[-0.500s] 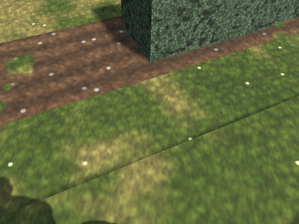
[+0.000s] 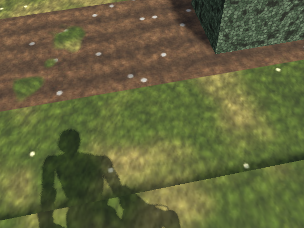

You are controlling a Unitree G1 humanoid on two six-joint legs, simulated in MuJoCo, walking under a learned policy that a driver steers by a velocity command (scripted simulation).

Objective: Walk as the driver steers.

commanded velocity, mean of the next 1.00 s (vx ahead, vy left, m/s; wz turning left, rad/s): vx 0.50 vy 0.00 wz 0.59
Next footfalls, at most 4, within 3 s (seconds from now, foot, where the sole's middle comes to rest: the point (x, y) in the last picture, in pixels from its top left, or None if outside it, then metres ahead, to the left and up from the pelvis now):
0.28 left None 0.25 0.11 -0.77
0.80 right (155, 207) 0.51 0.03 -0.77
1.40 left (77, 184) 0.70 0.43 -0.92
1.84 right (79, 132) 1.02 0.46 -0.92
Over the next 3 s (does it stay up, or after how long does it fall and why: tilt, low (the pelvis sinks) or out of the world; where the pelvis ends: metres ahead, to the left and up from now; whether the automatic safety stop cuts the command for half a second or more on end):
stays up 1.40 0.59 -0.16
